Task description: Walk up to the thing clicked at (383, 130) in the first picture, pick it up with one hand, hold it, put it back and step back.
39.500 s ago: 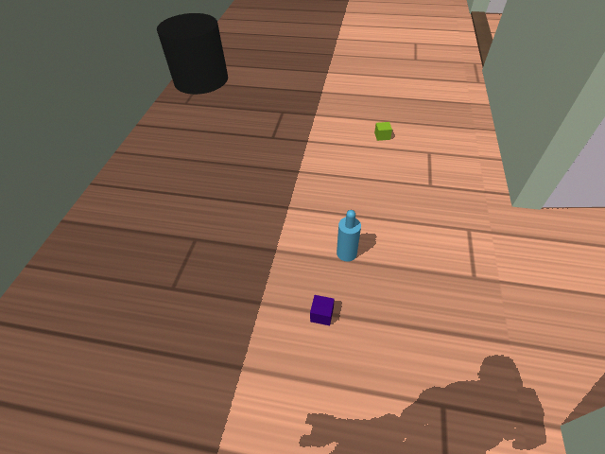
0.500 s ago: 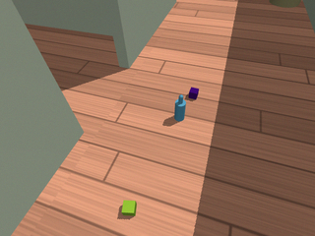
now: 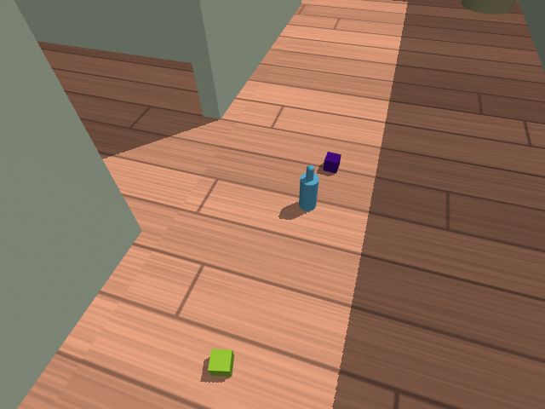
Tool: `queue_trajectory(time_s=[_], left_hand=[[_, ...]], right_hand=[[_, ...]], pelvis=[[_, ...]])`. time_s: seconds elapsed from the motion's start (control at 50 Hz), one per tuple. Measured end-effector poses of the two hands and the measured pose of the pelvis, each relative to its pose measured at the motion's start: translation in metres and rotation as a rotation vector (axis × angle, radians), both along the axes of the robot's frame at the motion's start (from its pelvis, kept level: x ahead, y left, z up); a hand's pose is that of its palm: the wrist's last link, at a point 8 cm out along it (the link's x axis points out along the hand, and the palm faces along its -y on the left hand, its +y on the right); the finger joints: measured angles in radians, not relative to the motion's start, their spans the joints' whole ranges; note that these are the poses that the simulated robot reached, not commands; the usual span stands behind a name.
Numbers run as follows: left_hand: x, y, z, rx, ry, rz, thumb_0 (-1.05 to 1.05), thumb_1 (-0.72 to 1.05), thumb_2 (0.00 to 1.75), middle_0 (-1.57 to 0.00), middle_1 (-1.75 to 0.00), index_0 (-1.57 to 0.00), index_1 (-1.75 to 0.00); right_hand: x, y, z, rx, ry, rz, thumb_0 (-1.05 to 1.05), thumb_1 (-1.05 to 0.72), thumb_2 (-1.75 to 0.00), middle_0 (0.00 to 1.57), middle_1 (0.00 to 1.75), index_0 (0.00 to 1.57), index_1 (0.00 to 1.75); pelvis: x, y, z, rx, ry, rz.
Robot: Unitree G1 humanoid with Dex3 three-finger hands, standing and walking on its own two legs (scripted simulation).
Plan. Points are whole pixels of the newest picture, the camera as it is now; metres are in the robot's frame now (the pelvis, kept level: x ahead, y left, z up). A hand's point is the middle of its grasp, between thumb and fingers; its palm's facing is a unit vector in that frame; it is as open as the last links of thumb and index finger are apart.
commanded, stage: stand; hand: left
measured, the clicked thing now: (221, 362) +0.38 +0.23 -0.75
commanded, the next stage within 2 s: none
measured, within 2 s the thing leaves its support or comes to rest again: neither
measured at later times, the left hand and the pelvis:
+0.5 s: hand out of the picture +0.08 +0.25 -0.16, palm faces -0.03 -0.94 -0.34, open 7.4 cm; pelvis +0.01 +0.00 +0.00, yaw +0 degrees
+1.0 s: hand out of the picture +0.09 +0.24 -0.15, palm faces -0.03 -0.94 -0.35, open 7.4 cm; pelvis +0.01 -0.01 +0.00, yaw +0 degrees
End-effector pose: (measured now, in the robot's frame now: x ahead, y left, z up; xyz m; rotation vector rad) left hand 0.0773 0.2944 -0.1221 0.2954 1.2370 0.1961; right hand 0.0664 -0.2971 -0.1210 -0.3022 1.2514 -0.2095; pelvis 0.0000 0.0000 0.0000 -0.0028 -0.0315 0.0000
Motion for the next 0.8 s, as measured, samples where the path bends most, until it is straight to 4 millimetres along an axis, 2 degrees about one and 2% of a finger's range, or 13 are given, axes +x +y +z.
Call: queue_trajectory(time_s=[0.36, 0.8], left_hand=[[-0.001, 0.001, 0.004, 0.018, -0.003, -0.01, 0.01, 0.91, 0.9, -0.2, -0.3, -0.2, -0.3], [0.006, -0.005, 0.004, 0.016, -0.006, -0.023, 0.01, 0.91, 0.9, -0.2, -0.3, -0.2, -0.3]], right_hand=[[0.018, -0.002, 0.001, 0.003, -0.034, 0.022, 0.0, -0.9, -0.9, 0.2, 0.3, 0.21, 0.29], [0.01, -0.01, 0.001, -0.003, -0.007, 0.009, 0.0, -0.9, -0.9, 0.2, 0.3, 0.21, 0.29]], pelvis=[[0.006, -0.003, 0.0, 0.003, -0.003, -0.002], [0.011, -0.008, 0.0, 0.003, -0.003, -0.005]])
